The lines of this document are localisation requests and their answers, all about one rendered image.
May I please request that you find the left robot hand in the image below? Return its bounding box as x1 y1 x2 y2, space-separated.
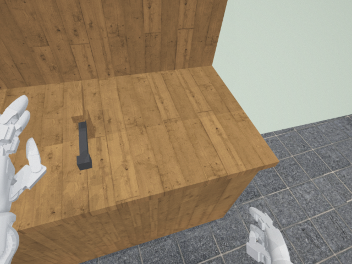
0 95 46 213

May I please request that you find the left robot forearm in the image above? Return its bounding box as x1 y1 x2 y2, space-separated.
0 212 19 264

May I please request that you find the right robot hand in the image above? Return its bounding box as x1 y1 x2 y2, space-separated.
246 207 291 264

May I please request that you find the counter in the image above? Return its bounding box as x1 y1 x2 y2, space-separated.
0 0 279 264

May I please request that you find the tap lever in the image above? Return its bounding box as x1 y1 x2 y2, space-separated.
76 121 92 171

